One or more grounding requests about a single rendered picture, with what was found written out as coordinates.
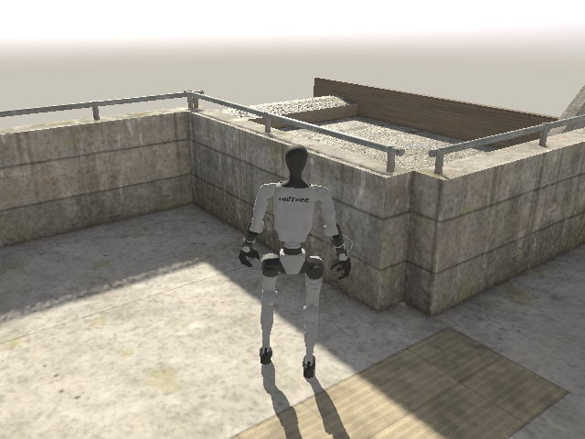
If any right robot shin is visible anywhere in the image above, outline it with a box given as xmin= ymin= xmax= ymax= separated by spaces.
xmin=304 ymin=306 xmax=319 ymax=366

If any right robot upper arm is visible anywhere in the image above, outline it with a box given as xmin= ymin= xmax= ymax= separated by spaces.
xmin=314 ymin=185 xmax=339 ymax=236

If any left robot upper arm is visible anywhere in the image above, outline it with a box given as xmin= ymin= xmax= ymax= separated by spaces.
xmin=250 ymin=183 xmax=276 ymax=233

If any left robot shin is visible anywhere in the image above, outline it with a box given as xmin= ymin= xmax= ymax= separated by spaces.
xmin=261 ymin=290 xmax=274 ymax=352

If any robot shin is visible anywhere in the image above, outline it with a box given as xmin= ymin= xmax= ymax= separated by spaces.
xmin=261 ymin=290 xmax=274 ymax=352
xmin=304 ymin=306 xmax=319 ymax=366

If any left robot forearm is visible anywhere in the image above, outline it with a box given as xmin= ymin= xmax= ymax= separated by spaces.
xmin=241 ymin=219 xmax=259 ymax=252

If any left robot hand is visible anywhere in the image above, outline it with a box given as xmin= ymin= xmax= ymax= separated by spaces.
xmin=239 ymin=249 xmax=260 ymax=267

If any right robot forearm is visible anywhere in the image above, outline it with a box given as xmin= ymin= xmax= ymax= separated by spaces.
xmin=330 ymin=223 xmax=348 ymax=261

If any right robot hand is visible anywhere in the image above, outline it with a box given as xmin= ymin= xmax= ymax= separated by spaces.
xmin=330 ymin=257 xmax=351 ymax=280

